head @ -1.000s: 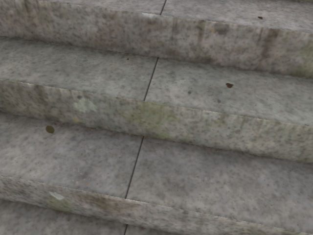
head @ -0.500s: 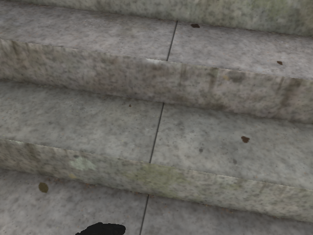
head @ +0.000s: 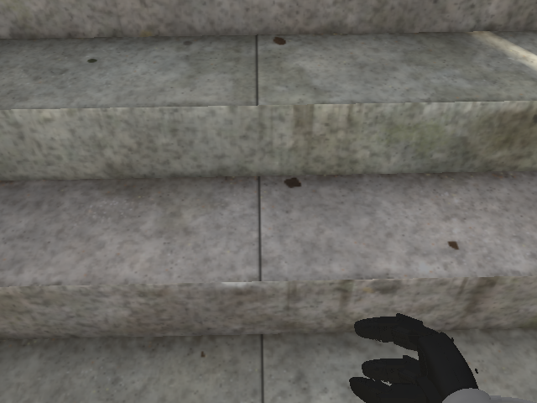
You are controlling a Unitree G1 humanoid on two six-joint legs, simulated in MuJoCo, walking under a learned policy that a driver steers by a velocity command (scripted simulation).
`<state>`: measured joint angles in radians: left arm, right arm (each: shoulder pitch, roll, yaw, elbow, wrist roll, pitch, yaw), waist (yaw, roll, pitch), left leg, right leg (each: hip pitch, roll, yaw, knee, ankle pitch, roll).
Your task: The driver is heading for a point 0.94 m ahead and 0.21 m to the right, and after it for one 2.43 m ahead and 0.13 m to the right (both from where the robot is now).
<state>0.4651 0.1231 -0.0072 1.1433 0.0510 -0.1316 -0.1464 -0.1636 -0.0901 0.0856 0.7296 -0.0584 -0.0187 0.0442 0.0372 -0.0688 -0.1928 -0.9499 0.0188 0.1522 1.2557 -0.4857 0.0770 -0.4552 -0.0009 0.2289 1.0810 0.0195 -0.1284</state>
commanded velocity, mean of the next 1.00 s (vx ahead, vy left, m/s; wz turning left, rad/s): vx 0.50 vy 0.00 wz -0.52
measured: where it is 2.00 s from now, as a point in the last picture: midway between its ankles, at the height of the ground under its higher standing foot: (490, 72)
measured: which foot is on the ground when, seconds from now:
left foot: down 0.00-0.58, up 0.60-0.98, down 1.00-1.00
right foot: up 0.00-0.52, down 0.54-1.00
